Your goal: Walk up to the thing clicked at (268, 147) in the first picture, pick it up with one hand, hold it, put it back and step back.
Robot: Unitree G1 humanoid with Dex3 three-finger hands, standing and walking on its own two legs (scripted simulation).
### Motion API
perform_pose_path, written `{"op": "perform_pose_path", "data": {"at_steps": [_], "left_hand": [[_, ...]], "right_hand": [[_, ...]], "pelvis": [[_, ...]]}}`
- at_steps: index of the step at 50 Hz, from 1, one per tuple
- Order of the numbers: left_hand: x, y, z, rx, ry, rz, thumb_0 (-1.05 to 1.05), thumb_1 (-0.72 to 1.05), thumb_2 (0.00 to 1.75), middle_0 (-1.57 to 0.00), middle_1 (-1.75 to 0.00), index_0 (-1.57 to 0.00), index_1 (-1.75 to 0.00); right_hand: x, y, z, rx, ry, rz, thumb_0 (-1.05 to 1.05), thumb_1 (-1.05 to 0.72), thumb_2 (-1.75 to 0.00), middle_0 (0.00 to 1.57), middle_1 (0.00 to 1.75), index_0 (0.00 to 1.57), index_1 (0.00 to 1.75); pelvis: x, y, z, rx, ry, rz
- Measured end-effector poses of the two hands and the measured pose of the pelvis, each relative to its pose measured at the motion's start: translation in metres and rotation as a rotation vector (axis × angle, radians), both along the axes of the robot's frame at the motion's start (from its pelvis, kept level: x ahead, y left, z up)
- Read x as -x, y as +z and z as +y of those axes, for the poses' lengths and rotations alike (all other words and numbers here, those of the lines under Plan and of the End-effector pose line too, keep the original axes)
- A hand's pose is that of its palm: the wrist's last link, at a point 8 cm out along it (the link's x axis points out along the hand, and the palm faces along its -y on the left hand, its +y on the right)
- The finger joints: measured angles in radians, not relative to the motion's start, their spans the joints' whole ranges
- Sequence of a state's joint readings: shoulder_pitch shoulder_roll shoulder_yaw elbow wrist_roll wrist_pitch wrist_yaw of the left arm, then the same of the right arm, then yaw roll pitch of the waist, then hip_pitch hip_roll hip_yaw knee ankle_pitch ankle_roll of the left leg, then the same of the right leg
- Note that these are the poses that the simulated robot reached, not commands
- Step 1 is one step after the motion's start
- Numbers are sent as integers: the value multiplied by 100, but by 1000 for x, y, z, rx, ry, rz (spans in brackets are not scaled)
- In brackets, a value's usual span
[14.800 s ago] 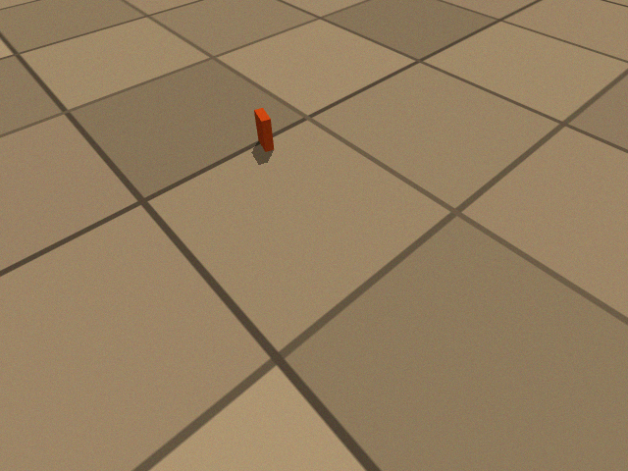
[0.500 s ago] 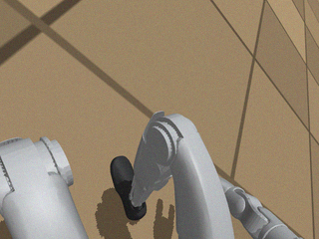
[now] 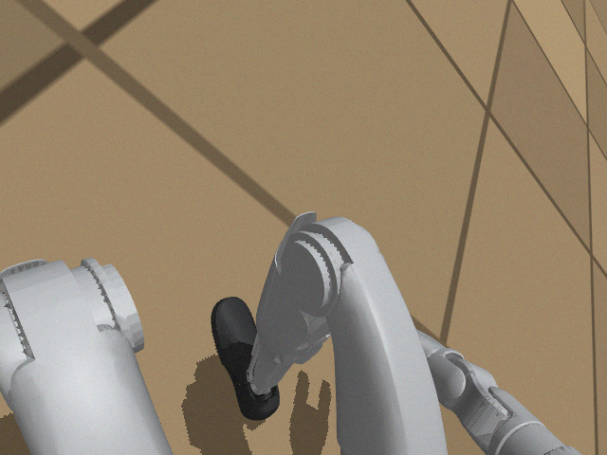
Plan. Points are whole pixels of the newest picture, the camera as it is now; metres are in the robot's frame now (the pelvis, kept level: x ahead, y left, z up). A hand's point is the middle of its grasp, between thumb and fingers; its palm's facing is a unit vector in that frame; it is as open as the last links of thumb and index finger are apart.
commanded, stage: close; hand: left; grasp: from the side
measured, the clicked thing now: out of the picture +0.43 +0.29 -0.19
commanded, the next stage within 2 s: settle in 0.86 s
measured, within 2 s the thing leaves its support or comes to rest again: leaves its support in 1.30 s
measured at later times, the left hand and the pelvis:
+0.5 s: hand out of the picture +0.40 +0.30 -0.18, palm faces +0.42 -0.91 +0.03, open 13.6 cm; pelvis +0.00 +0.00 +0.00, yaw +0 degrees
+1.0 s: hand out of the picture +0.40 +0.30 -0.18, palm faces +0.43 -0.90 +0.03, open 13.8 cm; pelvis +0.00 +0.00 +0.00, yaw +0 degrees
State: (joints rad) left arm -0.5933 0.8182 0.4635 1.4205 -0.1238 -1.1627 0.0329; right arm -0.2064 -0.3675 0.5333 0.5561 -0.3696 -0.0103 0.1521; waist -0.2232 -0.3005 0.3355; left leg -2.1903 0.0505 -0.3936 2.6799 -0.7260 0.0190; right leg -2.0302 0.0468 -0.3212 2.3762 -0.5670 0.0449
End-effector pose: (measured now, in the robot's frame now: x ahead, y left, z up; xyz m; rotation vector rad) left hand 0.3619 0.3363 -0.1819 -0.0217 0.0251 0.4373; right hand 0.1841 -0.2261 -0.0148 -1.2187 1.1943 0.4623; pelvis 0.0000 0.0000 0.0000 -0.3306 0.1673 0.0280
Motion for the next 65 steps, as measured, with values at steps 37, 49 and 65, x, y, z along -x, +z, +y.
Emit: {"op": "perform_pose_path", "data": {"at_steps": [37, 49, 65], "left_hand": [[7, -2, 2, 7, -6, -14, 1, -51, 77, -41, -61, -42, -62], [6, -3, 3, 3, 3, -19, 1, -59, 84, -43, -67, -44, -67], [16, 4, 0, 13, -25, -1, 1, -61, 87, -41, -72, -41, -73]], "right_hand": [[-11, 2, 7, -4, 28, -23, 0, -88, -89, 20, 30, 20, 30], [-9, 1, 7, 1, 32, -13, 0, -88, -89, 20, 30, 20, 30], [-8, 1, 4, -19, 1, -29, 0, -90, -89, 20, 30, 20, 30]], "pelvis": [[-1, -1, 2, 7, -4, -2], [-1, -1, 2, 8, -6, -3], [-1, 1, -1, -3, 2, 4]]}}
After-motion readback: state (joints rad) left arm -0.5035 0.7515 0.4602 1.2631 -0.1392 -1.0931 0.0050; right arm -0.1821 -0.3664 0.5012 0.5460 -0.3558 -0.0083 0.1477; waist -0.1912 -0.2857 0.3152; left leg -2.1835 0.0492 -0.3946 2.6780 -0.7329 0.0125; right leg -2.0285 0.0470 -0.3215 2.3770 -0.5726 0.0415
